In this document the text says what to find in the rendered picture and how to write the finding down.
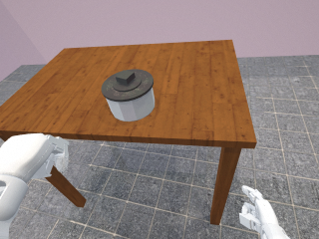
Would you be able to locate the right robot forearm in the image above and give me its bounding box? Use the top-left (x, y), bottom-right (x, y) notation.
top-left (260, 223), bottom-right (290, 239)

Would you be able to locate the lid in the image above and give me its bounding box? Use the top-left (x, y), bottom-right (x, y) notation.
top-left (101, 69), bottom-right (154, 103)

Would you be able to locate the knob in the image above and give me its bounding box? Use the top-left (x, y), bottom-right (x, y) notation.
top-left (116, 70), bottom-right (136, 85)

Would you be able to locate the pot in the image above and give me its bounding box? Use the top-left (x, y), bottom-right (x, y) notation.
top-left (106, 88), bottom-right (155, 121)

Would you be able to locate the robot right hand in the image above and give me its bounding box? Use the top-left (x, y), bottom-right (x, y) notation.
top-left (239, 185), bottom-right (279, 233)

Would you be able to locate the robot left hand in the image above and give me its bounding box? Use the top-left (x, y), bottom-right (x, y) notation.
top-left (0, 133), bottom-right (70, 183)

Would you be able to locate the left robot forearm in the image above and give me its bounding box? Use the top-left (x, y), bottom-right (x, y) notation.
top-left (0, 173), bottom-right (29, 239)

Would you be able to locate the table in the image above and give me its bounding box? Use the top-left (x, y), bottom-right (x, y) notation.
top-left (0, 40), bottom-right (257, 225)

